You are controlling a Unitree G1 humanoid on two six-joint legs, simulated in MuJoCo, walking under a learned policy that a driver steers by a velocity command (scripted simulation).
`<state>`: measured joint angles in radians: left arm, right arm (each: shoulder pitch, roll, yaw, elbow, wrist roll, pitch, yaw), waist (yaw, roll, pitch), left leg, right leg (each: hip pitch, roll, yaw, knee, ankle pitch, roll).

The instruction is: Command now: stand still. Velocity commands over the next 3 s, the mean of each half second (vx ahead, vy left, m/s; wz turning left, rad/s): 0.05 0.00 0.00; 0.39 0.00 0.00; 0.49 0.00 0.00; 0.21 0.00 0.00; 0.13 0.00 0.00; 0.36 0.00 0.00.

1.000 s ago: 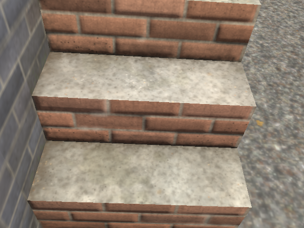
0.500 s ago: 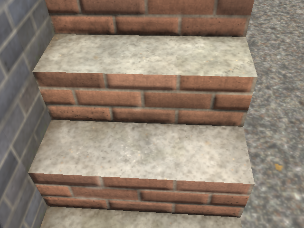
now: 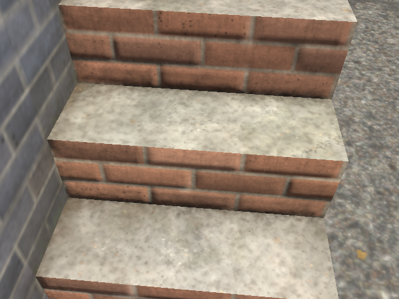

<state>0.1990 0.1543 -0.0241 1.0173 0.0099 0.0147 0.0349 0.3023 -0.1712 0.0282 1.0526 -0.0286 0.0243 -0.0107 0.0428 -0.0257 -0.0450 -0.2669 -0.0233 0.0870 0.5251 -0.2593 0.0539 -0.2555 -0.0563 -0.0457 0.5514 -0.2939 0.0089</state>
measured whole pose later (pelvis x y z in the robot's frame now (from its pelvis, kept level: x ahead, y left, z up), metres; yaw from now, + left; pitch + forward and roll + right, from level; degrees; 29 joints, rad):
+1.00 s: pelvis +0.14 +0.03 +0.07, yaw +3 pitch +4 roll +2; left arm 0.32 0.19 0.00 1.12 0.00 -0.05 0.01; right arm -0.12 -0.11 0.11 0.67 -0.03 -0.05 0.03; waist -0.02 -0.05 0.02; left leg -0.97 -0.03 0.08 1.40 -0.59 0.12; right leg -0.12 -0.11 0.01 0.48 0.03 -0.11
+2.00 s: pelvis +0.43 -0.05 +0.42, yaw +2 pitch -3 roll +1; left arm 0.34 0.11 -0.05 1.02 0.02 -0.07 0.03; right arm 0.17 -0.19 -0.01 0.91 0.02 0.01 0.01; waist 0.04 0.06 -0.06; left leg -0.65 -0.05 -0.06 1.48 -0.15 -0.02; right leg -0.26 -0.10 -0.10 0.64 -0.34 0.00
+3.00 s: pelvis +0.61 +0.03 +0.54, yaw +3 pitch +1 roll +2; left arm 0.23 0.25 0.02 1.05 -0.03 -0.08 -0.02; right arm 0.02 -0.15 0.07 0.80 -0.06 0.01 0.02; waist 0.00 0.01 -0.02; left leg -0.76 -0.01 0.11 1.25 -0.53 0.07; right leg -0.33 -0.02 0.13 1.18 0.00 -0.07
